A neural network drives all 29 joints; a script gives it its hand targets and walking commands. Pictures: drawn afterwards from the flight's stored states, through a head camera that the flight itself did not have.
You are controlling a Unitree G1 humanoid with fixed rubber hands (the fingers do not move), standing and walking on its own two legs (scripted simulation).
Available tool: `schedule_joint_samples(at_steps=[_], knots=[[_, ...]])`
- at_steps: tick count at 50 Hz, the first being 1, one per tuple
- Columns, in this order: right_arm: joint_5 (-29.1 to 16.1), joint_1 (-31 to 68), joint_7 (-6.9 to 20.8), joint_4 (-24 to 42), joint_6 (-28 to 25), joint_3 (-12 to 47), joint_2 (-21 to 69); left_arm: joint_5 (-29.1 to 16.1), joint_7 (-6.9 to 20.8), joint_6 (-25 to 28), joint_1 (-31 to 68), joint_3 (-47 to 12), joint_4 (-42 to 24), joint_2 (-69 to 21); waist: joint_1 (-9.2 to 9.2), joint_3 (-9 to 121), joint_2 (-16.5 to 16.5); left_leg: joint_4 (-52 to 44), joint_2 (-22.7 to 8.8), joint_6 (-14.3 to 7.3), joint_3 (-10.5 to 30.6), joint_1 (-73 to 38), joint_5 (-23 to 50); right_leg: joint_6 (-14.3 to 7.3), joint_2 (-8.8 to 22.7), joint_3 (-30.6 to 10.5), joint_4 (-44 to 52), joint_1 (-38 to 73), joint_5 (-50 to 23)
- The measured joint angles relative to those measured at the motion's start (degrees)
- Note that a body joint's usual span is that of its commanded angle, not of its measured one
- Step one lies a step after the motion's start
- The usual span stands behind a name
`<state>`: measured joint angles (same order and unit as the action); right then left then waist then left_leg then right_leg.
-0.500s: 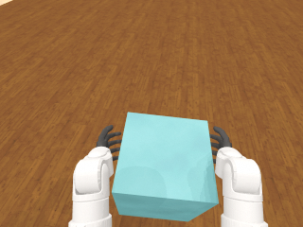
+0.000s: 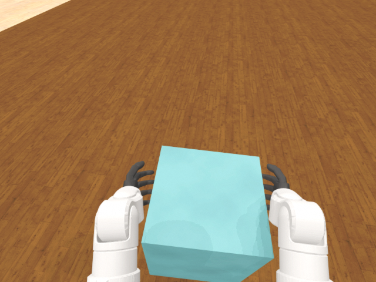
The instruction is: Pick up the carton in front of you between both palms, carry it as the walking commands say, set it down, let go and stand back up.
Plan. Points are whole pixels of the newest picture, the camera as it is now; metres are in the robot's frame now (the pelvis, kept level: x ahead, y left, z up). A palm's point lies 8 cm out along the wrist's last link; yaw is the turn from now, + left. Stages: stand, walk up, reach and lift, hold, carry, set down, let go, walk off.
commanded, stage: carry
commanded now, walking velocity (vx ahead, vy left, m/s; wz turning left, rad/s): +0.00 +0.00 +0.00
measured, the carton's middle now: (201, 219) +0.28 +0.00 +0.00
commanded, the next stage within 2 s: hold in 1.10 s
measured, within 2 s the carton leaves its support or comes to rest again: neither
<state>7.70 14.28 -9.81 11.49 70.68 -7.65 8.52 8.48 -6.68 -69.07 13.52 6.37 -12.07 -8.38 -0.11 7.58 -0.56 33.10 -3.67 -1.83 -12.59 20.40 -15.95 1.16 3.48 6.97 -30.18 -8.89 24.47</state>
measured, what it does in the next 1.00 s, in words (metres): shifts its weight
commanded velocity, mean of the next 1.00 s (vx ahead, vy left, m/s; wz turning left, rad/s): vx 0.00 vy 0.00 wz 0.00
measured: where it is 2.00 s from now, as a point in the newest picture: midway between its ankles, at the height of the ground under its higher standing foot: outside the picture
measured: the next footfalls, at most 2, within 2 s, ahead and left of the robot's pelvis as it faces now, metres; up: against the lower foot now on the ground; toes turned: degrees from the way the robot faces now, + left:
none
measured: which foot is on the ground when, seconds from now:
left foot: down 0.00-1.00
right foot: down 0.00-1.00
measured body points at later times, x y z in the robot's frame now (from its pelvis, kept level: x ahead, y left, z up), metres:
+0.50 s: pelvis -0.04 -0.01 +0.00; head -0.07 +0.00 +0.45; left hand +0.24 +0.14 +0.06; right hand +0.24 -0.16 +0.06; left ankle +0.01 +0.10 -0.73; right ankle -0.10 -0.11 -0.73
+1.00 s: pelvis -0.06 -0.01 +0.00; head -0.08 +0.00 +0.45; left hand +0.24 +0.14 +0.04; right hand +0.24 -0.16 +0.04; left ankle +0.01 +0.10 -0.73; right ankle -0.10 -0.11 -0.73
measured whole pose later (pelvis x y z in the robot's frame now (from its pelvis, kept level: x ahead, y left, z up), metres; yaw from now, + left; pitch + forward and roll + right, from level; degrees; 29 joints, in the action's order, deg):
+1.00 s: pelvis -0.06 -0.01 +0.00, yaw +0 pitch +2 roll +0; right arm 14.4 13.9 -2.0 -12.3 40.1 -10.8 8.5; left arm 14.5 -2.4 -39.5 13.3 9.9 11.8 -8.4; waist 0.0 5.5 -0.3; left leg 28.7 -4.7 -2.2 -12.1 22.2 -8.1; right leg -0.5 2.0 7.5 -30.8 -13.0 19.5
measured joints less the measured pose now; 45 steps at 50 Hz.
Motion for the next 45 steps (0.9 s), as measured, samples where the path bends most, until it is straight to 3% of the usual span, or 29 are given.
schedule_joint_samples(at_steps=[9,17,25,30,37,45], knots=[[0.5,-0.9,0.6,-0.9,-0.8,0.6,-0.2,0.3,0.1,0.6,-1.2,-0.7,0.5,0.2,0.08,-0.4,0.0,0.3,-0.5,0.2,0.2,0.1,0.7,-0.6,-0.4,0.1,-0.9,-0.4,-0.2],[2.0,-2.4,1.8,-5.7,-5.0,1.3,-0.5,1.4,0.9,4.6,-2.9,-1.3,5.0,0.5,0.17,-0.1,0.1,-1.2,-0.7,0.1,0.2,-0.4,2.5,-0.9,-0.8,0.2,-0.3,-0.3,-1.5],[3.6,-3.6,3.2,-9.8,-11.0,1.9,-0.7,2.9,1.9,10.4,-4.0,-1.7,9.1,0.7,0.23,-0.3,0.2,-2.9,-0.8,0.0,0.3,-0.2,4.6,-1.2,-1.1,0.3,0.2,-1.1,-3.0],[4.7,-4.4,5.6,-12.8,-15.6,1.4,-0.8,3.9,2.8,14.8,-4.7,-1.4,12.3,0.7,0.12,-0.2,0.2,-3.6,-0.8,-0.1,0.3,0.1,5.7,-1.3,-1.2,0.3,0.2,-1.7,-3.7],[6.5,-3.1,7.9,-20.2,-23.3,-0.6,-0.6,6.0,4.4,22.6,-3.1,1.0,20.2,0.5,0.01,-0.7,0.3,-4.3,-0.9,-0.2,0.3,0.5,6.8,-1.5,-1.3,0.4,0.1,-2.5,-4.4],[8.0,0.3,8.4,-26.4,-30.8,-3.8,0.1,7.3,4.8,29.9,0.5,4.4,26.6,-0.1,0.07,-1.9,0.3,-4.5,-1.0,-0.4,0.5,1.5,7.8,-1.7,-1.5,0.5,-0.3,-3.7,-5.0]])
